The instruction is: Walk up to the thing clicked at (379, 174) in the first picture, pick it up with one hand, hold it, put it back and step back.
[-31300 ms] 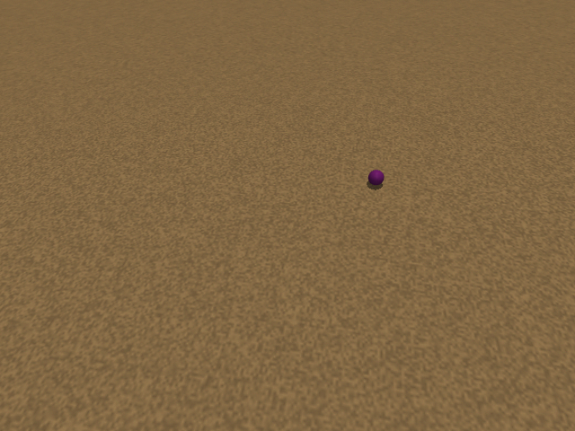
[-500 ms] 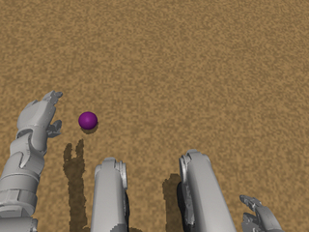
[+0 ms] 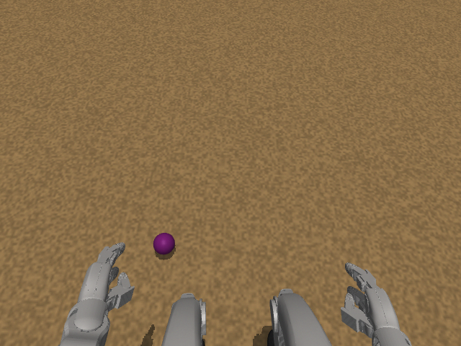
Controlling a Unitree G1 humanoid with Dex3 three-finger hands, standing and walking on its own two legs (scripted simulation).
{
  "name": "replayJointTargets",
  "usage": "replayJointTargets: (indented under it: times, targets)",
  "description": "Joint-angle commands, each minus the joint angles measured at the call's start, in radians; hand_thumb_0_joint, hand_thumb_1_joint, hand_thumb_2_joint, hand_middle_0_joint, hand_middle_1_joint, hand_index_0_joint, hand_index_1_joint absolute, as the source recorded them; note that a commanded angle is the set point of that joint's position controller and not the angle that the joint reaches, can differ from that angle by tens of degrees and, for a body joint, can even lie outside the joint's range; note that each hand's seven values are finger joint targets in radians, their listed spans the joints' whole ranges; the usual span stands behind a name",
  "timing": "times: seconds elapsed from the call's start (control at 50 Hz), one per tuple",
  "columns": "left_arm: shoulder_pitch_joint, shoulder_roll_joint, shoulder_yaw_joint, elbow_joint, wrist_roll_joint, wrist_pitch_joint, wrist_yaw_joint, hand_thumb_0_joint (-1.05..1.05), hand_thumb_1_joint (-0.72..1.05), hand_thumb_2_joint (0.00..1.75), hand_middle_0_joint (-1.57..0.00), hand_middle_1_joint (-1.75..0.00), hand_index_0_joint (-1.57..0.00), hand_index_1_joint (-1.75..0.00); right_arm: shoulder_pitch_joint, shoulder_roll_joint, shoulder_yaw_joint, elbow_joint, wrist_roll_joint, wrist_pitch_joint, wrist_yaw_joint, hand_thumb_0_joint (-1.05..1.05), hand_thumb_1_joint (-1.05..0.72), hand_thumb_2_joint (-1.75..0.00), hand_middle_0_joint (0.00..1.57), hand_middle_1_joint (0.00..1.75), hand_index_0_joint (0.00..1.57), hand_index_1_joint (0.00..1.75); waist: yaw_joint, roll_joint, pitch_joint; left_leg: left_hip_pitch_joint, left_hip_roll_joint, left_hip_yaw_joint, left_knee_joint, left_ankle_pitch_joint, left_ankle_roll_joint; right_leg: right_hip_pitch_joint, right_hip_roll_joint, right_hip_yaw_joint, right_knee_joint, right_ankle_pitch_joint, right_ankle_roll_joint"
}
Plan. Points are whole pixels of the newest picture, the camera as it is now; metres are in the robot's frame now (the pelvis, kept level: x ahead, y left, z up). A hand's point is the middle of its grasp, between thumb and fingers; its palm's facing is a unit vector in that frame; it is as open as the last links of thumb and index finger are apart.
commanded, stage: home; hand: left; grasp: from above
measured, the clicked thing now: (164, 243) +0.49 +0.24 -0.58
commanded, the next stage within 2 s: none
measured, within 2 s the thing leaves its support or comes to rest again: neither
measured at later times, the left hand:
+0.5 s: hand (105, 310) +0.20 +0.18 +0.05, palm faces +0.09 -0.97 -0.20, open 7.4 cm
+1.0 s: hand (109, 307) +0.21 +0.18 +0.05, palm faces +0.07 -0.98 -0.20, open 7.4 cm
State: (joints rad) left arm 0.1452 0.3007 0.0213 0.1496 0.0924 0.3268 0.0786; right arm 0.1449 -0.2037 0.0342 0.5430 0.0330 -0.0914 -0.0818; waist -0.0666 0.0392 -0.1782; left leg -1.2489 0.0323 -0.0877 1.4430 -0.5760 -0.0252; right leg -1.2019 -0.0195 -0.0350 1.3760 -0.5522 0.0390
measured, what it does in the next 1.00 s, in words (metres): rises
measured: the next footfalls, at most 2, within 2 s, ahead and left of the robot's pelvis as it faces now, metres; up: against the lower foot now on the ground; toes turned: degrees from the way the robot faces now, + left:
none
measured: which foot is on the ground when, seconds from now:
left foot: down 0.00-1.00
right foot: down 0.00-1.00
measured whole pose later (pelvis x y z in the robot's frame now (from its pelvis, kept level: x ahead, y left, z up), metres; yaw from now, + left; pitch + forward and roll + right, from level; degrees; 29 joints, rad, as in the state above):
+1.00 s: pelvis +0.05 +0.00 +0.09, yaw +1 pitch +10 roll -3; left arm 0.50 0.22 0.03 -0.13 -0.05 0.46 0.02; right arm 0.29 -0.22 0.03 0.56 0.00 -0.24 -0.18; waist -0.04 0.05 -0.15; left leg -0.69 0.04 -0.07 1.01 -0.49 -0.03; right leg -0.64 -0.02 -0.04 0.94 -0.46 0.03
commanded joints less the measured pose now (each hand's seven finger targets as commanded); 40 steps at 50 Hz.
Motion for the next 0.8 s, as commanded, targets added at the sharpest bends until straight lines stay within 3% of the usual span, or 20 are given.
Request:
replayJointTargets:
  times: [0.0, 0.08, 0.12, 0.2, 0.36, 0.48, 0.56, 0.78]
  targets:
    - [-0.005, 0.105, 0.087, -0.261, -0.061, 0.005, 0.026, 0.0, 0.9, 0.9, -0.2, -0.3, -0.2, -0.3, 0.042, -0.136, -0.048, -0.133, 0.006, -0.072, -0.055, 0.0, -0.9, -0.9, 0.2, 0.3, 0.2, 0.3, -0.011, 0.064, -0.295, 0.398, -0.018, -0.001, -0.354, 0.126, 0.034, 0.313, 0.027, 0.0, -0.312, 0.146, -0.051]
    - [0.117, 0.049, 0.081, -0.319, -0.118, 0.052, 0.019, 0.0, 0.9, 0.9, -0.2, -0.3, -0.2, -0.3, 0.074, -0.128, -0.037, -0.144, 0.0, -0.099, -0.084, 0.0, -0.9, -0.9, 0.2, 0.3, 0.2, 0.3, -0.003, 0.061, -0.225, 0.494, -0.017, 0.011, -0.442, 0.205, 0.028, 0.416, 0.033, -0.013, -0.404, 0.211, -0.047]
    - [0.164, 0.049, 0.099, -0.363, -0.137, 0.068, 0.016, 0.0, 0.9, 0.9, -0.2, -0.3, -0.2, -0.3, 0.082, -0.125, -0.036, -0.157, -0.001, -0.111, -0.095, 0.0, -0.9, -0.9, 0.2, 0.3, 0.2, 0.3, 0.01, 0.052, -0.195, 0.527, -0.019, 0.016, -0.485, 0.21, 0.028, 0.467, 0.036, -0.018, -0.451, 0.215, -0.044]
    - [0.28, 0.02, 0.086, -0.422, -0.161, 0.097, -0.002, 0.0, 0.9, 0.9, -0.2, -0.3, -0.2, -0.3, 0.092, -0.119, -0.033, -0.178, -0.004, -0.135, -0.11, 0.0, -0.9, -0.9, 0.2, 0.3, 0.2, 0.3, 0.022, 0.041, -0.14, 0.577, -0.024, 0.027, -0.541, 0.268, 0.028, 0.538, 0.041, -0.034, -0.515, 0.259, -0.041]
    - [0.341, 0.007, 0.066, -0.483, -0.151, 0.11, -0.04, 0.0, 0.9, 0.9, -0.2, -0.3, -0.2, -0.3, 0.086, -0.127, -0.045, -0.19, -0.016, -0.175, -0.118, 0.0, -0.9, -0.9, 0.2, 0.3, 0.2, 0.3, 0.015, -0.003, -0.03, 0.616, -0.031, 0.047, -0.606, 0.239, 0.036, 0.566, 0.046, -0.049, -0.59, 0.217, -0.037]
    - [0.306, 0.017, 0.071, -0.474, -0.143, 0.095, -0.058, 0.0, 0.9, 0.9, -0.2, -0.3, -0.2, -0.3, 0.078, -0.133, -0.052, -0.176, -0.025, -0.202, -0.115, 0.0, -0.9, -0.9, 0.2, 0.3, 0.2, 0.3, 0.013, -0.012, -0.03, 0.633, -0.038, 0.053, -0.6, 0.244, 0.039, 0.577, 0.038, -0.044, -0.598, 0.224, -0.031]
    - [0.333, 0.02, 0.078, -0.471, -0.138, 0.088, -0.059, 0.0, 0.9, 0.9, -0.2, -0.3, -0.2, -0.3, 0.082, -0.136, -0.058, -0.165, -0.03, -0.211, -0.114, 0.0, -0.9, -0.9, 0.2, 0.3, 0.2, 0.3, 0.018, -0.003, -0.072, 0.66, -0.039, 0.054, -0.585, 0.326, 0.034, 0.608, 0.038, -0.043, -0.581, 0.301, -0.03]
    - [0.337, 0.02, 0.072, -0.463, -0.133, 0.084, -0.052, 0.0, 0.9, 0.9, -0.2, -0.3, -0.2, -0.3, 0.065, -0.136, -0.054, -0.159, -0.031, -0.212, -0.114, 0.0, -0.9, -0.9, 0.2, 0.3, 0.2, 0.3, 0.027, 0.005, -0.056, 0.659, -0.035, 0.05, -0.598, 0.314, 0.033, 0.611, 0.04, -0.044, -0.583, 0.289, -0.033]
